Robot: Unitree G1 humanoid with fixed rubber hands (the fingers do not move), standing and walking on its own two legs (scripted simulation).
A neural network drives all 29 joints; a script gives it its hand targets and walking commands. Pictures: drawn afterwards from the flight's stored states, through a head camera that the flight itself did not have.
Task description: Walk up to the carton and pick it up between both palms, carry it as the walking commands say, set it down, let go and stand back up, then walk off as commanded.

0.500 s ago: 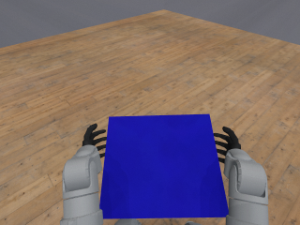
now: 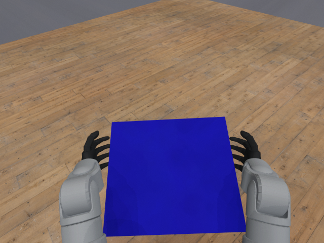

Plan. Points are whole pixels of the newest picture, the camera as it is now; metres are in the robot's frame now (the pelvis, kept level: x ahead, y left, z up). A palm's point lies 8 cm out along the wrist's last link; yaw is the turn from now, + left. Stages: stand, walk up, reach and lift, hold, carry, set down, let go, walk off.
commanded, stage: carry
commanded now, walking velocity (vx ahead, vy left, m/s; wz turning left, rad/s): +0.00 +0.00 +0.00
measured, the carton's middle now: (170, 176) +0.29 -0.01 +0.01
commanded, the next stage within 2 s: none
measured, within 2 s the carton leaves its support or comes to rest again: neither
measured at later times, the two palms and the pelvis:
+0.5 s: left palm (122, 216) +0.17 +0.09 +0.07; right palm (298, 211) +0.17 -0.26 +0.06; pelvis -0.09 -0.08 -0.01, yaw -1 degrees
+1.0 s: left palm (127, 228) +0.16 +0.08 +0.05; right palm (307, 226) +0.15 -0.27 +0.05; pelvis -0.12 -0.08 +0.00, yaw -2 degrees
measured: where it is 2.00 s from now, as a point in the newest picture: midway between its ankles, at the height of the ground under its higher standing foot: outside the picture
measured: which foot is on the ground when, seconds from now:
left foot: down 0.00-1.00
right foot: down 0.00-0.22, up 0.24-0.36, down 0.38-1.00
